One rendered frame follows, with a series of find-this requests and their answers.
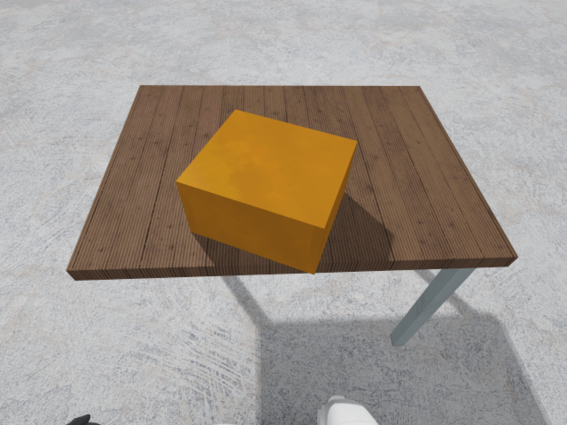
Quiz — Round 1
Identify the carton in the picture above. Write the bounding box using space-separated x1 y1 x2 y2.
176 110 358 274

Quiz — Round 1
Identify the table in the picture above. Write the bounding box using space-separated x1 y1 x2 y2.
66 85 518 346

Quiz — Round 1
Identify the robot right thigh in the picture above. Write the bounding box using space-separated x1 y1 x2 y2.
317 399 378 425

